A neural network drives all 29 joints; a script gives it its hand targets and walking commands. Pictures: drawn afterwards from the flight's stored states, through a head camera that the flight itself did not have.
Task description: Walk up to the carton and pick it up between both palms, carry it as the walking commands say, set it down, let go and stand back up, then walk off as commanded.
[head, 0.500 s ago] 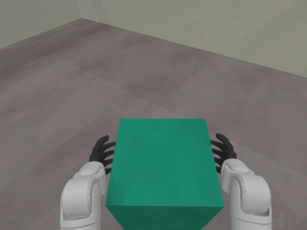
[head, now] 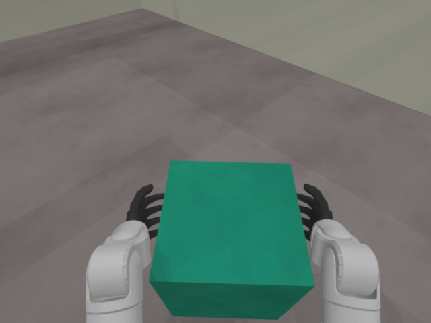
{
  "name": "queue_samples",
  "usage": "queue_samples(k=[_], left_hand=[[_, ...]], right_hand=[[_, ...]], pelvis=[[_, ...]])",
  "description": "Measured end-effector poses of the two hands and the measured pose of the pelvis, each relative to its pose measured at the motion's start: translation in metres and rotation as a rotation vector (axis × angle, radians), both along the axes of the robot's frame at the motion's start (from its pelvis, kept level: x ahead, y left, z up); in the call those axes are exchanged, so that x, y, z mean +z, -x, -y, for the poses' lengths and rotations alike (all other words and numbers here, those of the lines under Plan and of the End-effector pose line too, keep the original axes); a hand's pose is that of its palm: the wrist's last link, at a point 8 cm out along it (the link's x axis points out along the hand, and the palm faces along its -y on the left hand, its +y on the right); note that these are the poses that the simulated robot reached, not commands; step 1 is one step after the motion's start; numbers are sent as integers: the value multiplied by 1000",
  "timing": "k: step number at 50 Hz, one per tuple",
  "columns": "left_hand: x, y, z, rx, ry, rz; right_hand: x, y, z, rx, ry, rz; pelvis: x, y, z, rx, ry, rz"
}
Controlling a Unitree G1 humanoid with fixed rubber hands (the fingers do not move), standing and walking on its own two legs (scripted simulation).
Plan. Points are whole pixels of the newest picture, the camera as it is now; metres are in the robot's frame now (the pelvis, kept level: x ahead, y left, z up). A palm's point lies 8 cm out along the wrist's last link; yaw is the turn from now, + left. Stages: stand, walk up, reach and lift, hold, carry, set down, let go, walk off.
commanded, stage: carry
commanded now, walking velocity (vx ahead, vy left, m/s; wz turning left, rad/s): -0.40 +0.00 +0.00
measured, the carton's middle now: (227, 245) +0.28 +0.01 +0.02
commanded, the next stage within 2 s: none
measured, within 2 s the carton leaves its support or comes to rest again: neither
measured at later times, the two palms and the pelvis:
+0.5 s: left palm out of the picture -0.01 +0.15 +0.07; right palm out of the picture +0.00 -0.15 +0.08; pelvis -0.27 +0.00 -0.01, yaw +2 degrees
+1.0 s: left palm out of the picture -0.27 +0.12 +0.08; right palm out of the picture -0.28 -0.18 +0.06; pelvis -0.54 -0.01 +0.00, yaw -1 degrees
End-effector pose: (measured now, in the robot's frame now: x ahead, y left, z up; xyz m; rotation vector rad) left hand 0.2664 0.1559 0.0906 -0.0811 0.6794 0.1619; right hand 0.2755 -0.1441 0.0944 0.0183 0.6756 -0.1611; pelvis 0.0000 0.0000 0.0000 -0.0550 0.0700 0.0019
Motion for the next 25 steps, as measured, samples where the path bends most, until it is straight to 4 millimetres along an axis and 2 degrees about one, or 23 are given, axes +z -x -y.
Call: queue_samples(k=[4, 7, 10, 13, 19, 25], left_hand=[[-7, 41, 25, -44, -39, -15], [-13, 79, 41, -79, -57, -72], [-11, 113, 50, -105, -82, -87], [-3, 139, 53, -111, -93, -51], [1, 194, 40, -80, -64, -12], [-22, 273, 2, -12, -6, -30]], right_hand=[[-18, 53, 25, -39, -35, -15], [-29, 101, 41, -65, -44, -73], [-29, 139, 50, -90, -69, -88], [-24, 166, 52, -103, -88, -51], [-14, 214, 40, -78, -65, -11], [-19, 273, 2, -9, -3, -30]], pelvis=[[-9, 48, 12, -18, -4, -5], [-3, 81, 19, -25, -40, 13], [2, 112, 21, -32, -79, 31], [2, 142, 20, -37, -95, 37], [-2, 202, 15, -14, -98, 17], [-10, 275, -2, 20, -101, 3]])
